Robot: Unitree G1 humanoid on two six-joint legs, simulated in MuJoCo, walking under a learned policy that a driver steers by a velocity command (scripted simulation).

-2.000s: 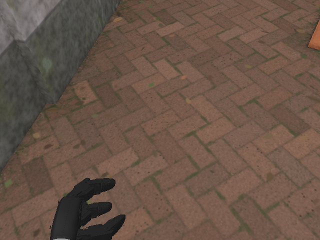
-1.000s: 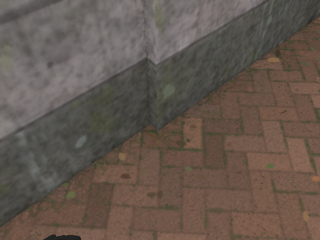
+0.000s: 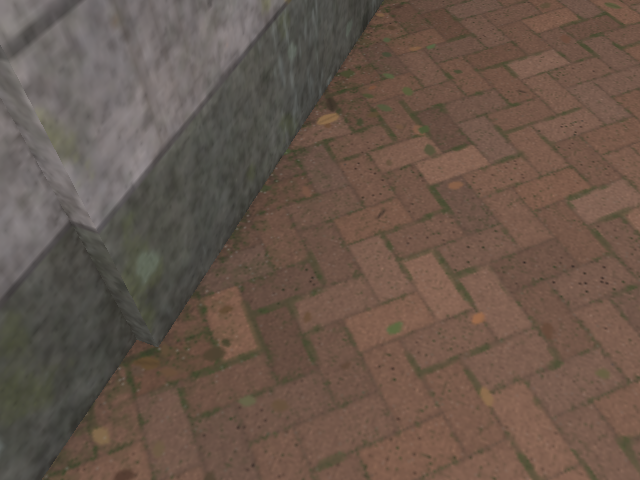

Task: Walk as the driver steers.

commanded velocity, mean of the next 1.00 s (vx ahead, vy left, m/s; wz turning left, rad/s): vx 0.19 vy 0.00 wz -0.46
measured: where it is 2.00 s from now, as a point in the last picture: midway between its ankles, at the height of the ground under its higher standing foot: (462, 415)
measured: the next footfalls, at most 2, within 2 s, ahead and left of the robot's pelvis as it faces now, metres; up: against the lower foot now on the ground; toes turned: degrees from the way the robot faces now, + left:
left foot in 0.20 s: +0.07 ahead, +0.12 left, +0.00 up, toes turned -13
right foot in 0.72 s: +0.02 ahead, -0.10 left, +0.00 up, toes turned -28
